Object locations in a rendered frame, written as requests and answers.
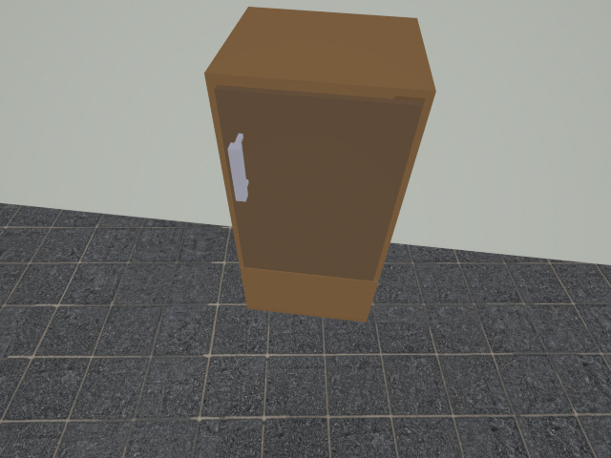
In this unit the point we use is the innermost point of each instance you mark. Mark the cupboard door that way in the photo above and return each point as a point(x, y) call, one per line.
point(324, 171)

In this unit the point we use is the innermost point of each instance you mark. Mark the handle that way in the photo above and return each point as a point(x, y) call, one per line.
point(240, 182)

